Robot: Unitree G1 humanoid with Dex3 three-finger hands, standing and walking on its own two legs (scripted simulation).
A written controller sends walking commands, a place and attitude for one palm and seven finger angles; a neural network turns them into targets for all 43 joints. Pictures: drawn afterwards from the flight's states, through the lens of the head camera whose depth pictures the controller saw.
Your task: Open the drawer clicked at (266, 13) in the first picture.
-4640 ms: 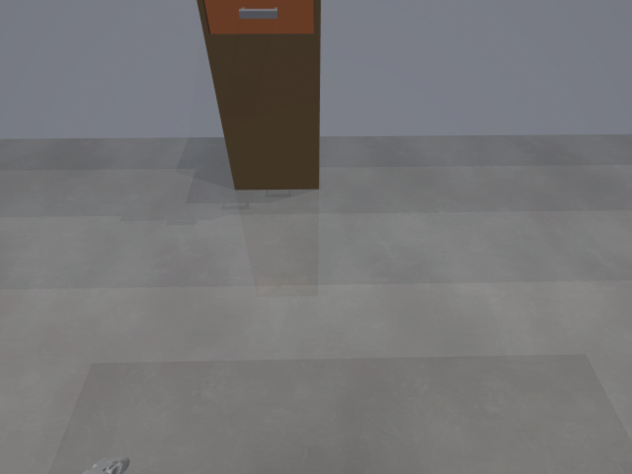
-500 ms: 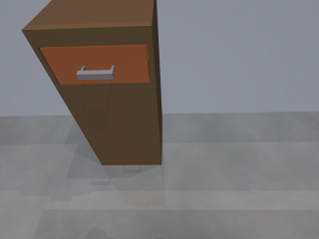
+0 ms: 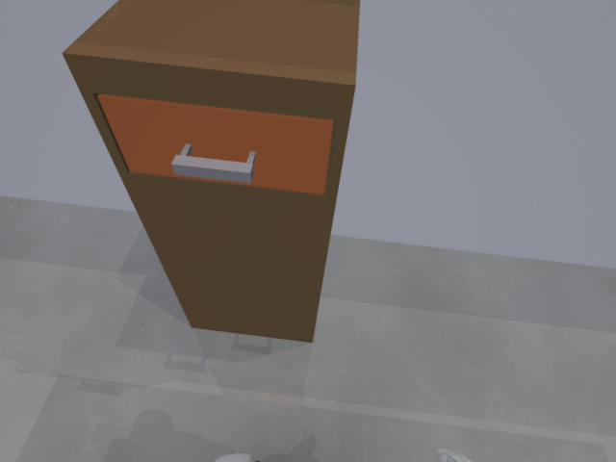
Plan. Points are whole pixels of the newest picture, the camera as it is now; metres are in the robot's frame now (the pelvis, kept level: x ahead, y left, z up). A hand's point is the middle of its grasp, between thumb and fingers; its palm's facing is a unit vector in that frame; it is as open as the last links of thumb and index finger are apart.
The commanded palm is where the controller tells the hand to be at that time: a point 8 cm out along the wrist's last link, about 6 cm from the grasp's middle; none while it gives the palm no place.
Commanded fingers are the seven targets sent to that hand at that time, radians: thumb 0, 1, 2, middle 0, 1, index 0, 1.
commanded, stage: come to a stop and stand still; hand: left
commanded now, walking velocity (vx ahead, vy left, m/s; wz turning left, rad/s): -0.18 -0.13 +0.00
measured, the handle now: (216, 161) +0.54 +0.22 +0.04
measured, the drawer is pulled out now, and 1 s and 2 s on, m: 0.00 0.00 0.00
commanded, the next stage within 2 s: look again from close up in 1.18 s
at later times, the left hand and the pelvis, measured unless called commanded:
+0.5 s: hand out of the picture +0.01 +0.12 -0.14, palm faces +0.04 -0.96 -0.28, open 7.3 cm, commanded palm none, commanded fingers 0.00 0.90 0.90 -0.20 -0.30 -0.20 -0.30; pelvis -0.02 -0.07 +0.01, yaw +0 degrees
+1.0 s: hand out of the picture +0.00 +0.16 -0.17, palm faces +0.03 -0.98 -0.19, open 7.4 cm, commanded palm none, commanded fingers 0.00 0.90 0.90 -0.20 -0.30 -0.20 -0.30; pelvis -0.01 -0.01 +0.01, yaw +0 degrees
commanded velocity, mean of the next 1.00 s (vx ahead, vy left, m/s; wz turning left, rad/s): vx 0.02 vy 0.07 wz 0.00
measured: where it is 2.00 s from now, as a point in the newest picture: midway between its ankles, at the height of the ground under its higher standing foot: outside the picture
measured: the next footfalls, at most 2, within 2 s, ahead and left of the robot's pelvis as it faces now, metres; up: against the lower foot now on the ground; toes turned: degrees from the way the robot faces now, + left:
right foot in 0.24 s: +0.01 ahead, -0.15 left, +0.00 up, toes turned -5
left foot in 0.68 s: -0.01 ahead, +0.10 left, +0.00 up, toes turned +3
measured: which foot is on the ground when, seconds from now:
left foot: down 0.00-0.24, up 0.26-0.66, down 0.68-1.00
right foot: up 0.00-0.22, down 0.24-1.00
